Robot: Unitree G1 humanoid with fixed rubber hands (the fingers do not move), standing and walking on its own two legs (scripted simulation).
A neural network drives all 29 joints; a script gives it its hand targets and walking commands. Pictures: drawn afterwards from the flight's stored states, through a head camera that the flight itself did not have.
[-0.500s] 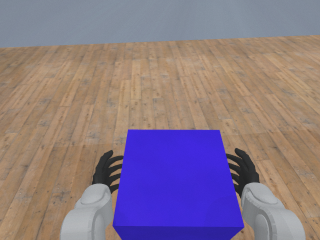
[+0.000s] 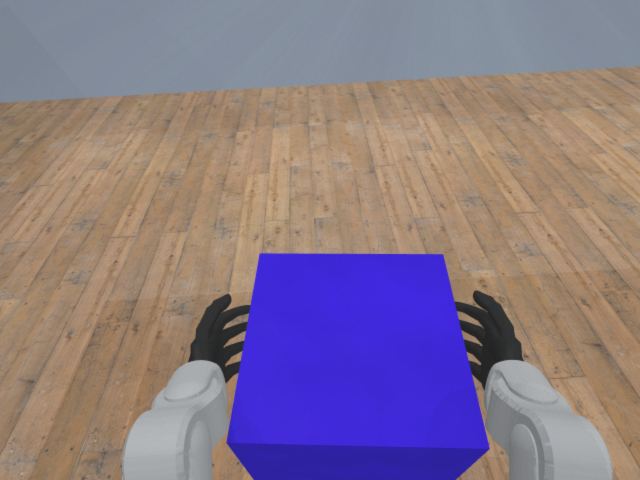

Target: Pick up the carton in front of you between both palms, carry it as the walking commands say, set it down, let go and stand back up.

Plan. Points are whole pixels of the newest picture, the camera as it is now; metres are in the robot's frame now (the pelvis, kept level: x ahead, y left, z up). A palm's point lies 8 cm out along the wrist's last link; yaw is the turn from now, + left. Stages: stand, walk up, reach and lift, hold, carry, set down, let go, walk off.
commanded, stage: carry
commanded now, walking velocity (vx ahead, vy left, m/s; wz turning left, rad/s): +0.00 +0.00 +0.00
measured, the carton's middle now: (349, 383) +0.25 +0.00 +0.03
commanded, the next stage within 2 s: none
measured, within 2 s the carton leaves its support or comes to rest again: neither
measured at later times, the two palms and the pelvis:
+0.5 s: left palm (219, 316) +0.30 +0.15 +0.09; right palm (474, 319) +0.29 -0.15 +0.10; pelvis +0.06 +0.02 -0.01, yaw -2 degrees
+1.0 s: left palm (222, 354) +0.27 +0.15 +0.06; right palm (478, 357) +0.26 -0.15 +0.07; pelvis +0.00 +0.01 +0.00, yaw -2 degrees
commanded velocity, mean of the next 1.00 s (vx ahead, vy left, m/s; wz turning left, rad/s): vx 0.00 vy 0.00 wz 0.00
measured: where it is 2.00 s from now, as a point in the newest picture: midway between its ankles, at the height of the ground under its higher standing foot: outside the picture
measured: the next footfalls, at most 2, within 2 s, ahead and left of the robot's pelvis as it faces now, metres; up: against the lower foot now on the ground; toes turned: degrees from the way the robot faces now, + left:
none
